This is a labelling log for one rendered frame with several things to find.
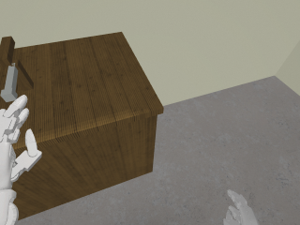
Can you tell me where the robot right hand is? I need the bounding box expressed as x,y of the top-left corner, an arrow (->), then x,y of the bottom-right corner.
223,189 -> 260,225

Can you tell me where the robot left hand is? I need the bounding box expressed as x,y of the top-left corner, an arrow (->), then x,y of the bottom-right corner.
0,95 -> 42,190

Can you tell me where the counter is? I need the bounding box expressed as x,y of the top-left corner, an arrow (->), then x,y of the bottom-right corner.
0,32 -> 164,220

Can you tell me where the tap lever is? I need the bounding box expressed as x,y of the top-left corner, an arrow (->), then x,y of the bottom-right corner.
0,63 -> 18,102

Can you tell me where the robot left forearm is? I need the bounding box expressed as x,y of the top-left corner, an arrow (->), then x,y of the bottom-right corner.
0,189 -> 19,225

